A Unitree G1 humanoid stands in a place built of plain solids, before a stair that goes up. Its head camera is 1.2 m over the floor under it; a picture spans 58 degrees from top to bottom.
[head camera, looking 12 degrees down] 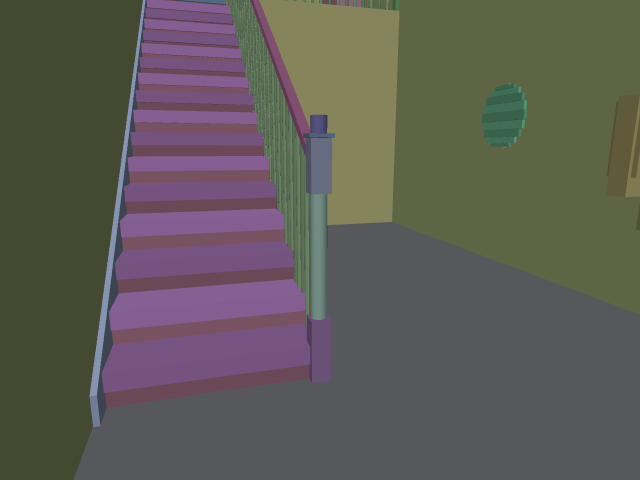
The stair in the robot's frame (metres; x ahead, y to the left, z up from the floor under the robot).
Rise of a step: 0.19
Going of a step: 0.28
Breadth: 1.08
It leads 16 degrees to the left of straight ahead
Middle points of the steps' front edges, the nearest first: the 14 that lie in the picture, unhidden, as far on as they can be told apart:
1.95 0.53 0.19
2.24 0.56 0.38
2.51 0.64 0.57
2.78 0.71 0.76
3.05 0.79 0.94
3.32 0.87 1.13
3.59 0.94 1.32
3.87 1.02 1.51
4.14 1.10 1.70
4.41 1.18 1.89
4.69 1.25 2.08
4.96 1.33 2.26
5.23 1.41 2.45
5.50 1.49 2.64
